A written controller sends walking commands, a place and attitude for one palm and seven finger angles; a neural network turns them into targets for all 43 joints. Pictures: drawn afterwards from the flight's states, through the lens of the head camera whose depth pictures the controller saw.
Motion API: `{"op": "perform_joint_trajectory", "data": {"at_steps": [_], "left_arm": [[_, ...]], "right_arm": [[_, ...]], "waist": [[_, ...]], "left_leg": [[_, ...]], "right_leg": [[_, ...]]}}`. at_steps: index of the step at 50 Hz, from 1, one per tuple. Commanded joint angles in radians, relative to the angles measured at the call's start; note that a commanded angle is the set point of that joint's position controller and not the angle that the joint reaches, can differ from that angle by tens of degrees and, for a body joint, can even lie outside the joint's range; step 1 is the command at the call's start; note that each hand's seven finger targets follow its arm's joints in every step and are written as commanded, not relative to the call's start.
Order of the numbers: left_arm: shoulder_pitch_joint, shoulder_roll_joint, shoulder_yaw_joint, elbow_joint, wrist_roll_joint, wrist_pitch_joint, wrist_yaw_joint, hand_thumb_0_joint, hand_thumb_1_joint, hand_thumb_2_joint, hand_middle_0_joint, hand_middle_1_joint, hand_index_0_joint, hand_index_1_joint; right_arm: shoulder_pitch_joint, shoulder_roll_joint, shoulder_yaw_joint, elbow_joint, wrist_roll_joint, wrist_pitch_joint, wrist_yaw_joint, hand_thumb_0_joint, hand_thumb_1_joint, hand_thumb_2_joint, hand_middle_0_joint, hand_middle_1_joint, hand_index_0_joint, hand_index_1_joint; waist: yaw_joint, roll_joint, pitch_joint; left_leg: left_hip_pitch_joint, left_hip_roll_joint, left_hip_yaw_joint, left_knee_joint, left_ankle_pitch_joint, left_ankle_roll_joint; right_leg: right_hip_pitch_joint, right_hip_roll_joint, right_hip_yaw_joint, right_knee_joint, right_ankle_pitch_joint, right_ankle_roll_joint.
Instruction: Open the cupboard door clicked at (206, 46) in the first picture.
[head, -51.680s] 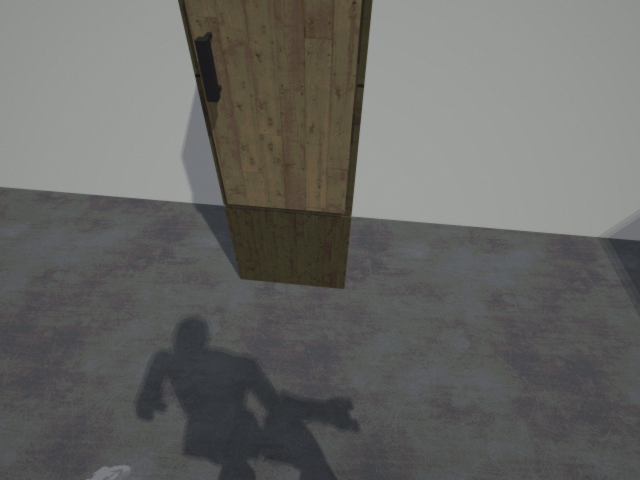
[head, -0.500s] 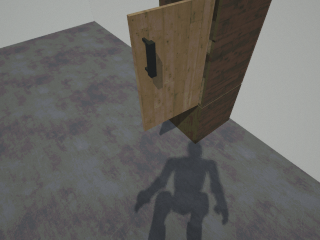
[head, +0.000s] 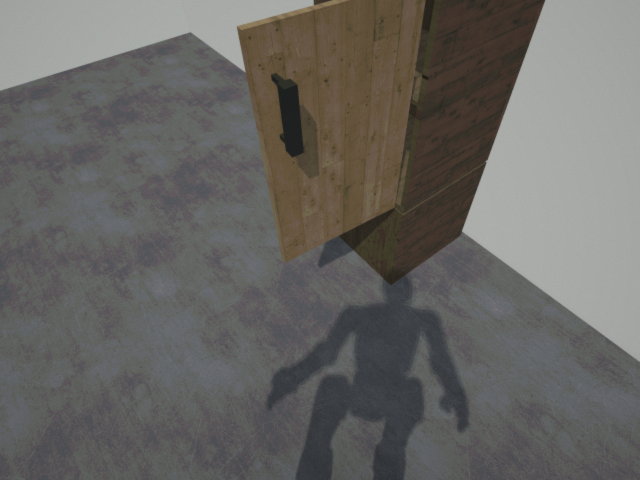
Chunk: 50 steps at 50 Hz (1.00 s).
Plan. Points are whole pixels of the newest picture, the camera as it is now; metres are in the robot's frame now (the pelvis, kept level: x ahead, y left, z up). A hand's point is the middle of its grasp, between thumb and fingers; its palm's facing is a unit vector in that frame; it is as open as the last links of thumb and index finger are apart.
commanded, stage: look to check the result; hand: left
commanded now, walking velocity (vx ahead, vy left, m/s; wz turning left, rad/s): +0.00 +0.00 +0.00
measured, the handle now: (285, 115) +0.68 +0.10 +0.09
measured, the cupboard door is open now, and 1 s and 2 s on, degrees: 85 85 85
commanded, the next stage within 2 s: stand and wait in 0.14 s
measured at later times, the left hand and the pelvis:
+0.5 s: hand out of the picture +0.09 +0.23 -0.16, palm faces -0.01 -0.94 -0.33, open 7.4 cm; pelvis +0.01 +0.00 +0.00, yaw -1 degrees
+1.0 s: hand out of the picture +0.08 +0.24 -0.16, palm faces -0.02 -0.95 -0.32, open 7.4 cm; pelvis +0.01 +0.01 +0.00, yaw -1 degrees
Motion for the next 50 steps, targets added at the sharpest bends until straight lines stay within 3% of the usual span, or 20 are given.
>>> {"op": "perform_joint_trajectory", "data": {"at_steps": [1,13,19,23,30,35,43,50], "left_arm": [[-0.023,0.209,0.043,-0.054,0.0,-0.025,0.014,0.0,0.9,0.9,-0.2,-0.3,-0.2,-0.3],[-0.04,0.219,0.043,-0.06,-0.001,-0.023,0.014,0.0,0.9,0.9,-0.2,-0.3,-0.2,-0.3],[-0.041,0.214,0.041,-0.06,-0.002,-0.023,0.011,0.0,0.9,0.9,-0.2,-0.3,-0.2,-0.3],[-0.037,0.215,0.039,-0.061,-0.003,-0.024,0.011,0.0,0.9,0.9,-0.2,-0.3,-0.2,-0.3],[-0.036,0.209,0.036,-0.059,-0.003,-0.022,0.009,0.0,0.9,0.9,-0.2,-0.3,-0.2,-0.3],[-0.033,0.209,0.033,-0.059,-0.003,-0.025,0.009,0.0,0.9,0.9,-0.2,-0.3,-0.2,-0.3],[-0.034,0.207,0.028,-0.058,-0.002,-0.024,0.007,0.0,0.9,0.9,-0.2,-0.3,-0.2,-0.3],[-0.031,0.211,0.028,-0.059,-0.001,-0.027,0.006,0.0,0.9,0.9,-0.2,-0.3,-0.2,-0.3]], "right_arm": [[0.01,-0.156,-0.029,-0.045,0.003,-0.015,-0.015,0.0,-0.9,-0.9,0.2,0.3,0.2,0.3],[0.004,-0.164,-0.028,-0.049,0.002,-0.012,-0.014,0.0,-0.9,-0.9,0.2,0.3,0.2,0.3],[0.003,-0.165,-0.025,-0.05,0.002,-0.016,-0.014,0.0,-0.9,-0.9,0.2,0.3,0.2,0.3],[0.009,-0.168,-0.026,-0.05,0.003,-0.019,-0.016,0.0,-0.9,-0.9,0.2,0.3,0.2,0.3],[0.006,-0.163,-0.023,-0.045,0.003,-0.02,-0.016,0.0,-0.9,-0.9,0.2,0.3,0.2,0.3],[0.007,-0.165,-0.024,-0.043,0.004,-0.022,-0.015,0.0,-0.9,-0.9,0.2,0.3,0.2,0.3],[-0.004,-0.166,-0.024,-0.04,0.003,-0.022,-0.013,0.0,-0.9,-0.9,0.2,0.3,0.2,0.3],[-0.015,-0.173,-0.025,-0.043,0.004,-0.027,-0.014,0.0,-0.9,-0.9,0.2,0.3,0.2,0.3]], "waist": [[-0.003,-0.062,-0.086],[-0.004,-0.061,-0.068],[-0.002,-0.041,-0.081],[-0.003,-0.042,-0.106],[-0.002,-0.048,-0.065],[-0.003,-0.053,-0.091],[-0.004,-0.036,-0.067],[-0.004,-0.042,-0.081]], "left_leg": [[-0.031,0.1,-0.074,-0.029,0.131,0.038],[-0.032,0.101,-0.069,-0.036,0.113,0.034],[-0.024,0.108,-0.076,-0.045,0.126,0.034],[-0.009,0.113,-0.074,-0.042,0.161,0.034],[-0.017,0.115,-0.081,-0.06,0.153,0.035],[-0.003,0.116,-0.086,-0.061,0.161,0.037],[-0.002,0.118,-0.091,-0.071,0.141,0.038],[0.011,0.121,-0.092,-0.074,0.174,0.039]], "right_leg": [[0.075,-0.184,0.178,-0.067,0.236,0.046],[0.078,-0.184,0.186,-0.088,0.215,0.06],[0.084,-0.181,0.186,-0.084,0.199,0.046],[0.101,-0.183,0.178,-0.068,0.264,0.043],[0.076,-0.178,0.172,-0.072,0.224,0.033],[0.084,-0.179,0.174,-0.07,0.224,0.028],[0.058,-0.177,0.178,-0.081,0.165,0.021],[0.065,-0.179,0.173,-0.072,0.209,0.019]]}}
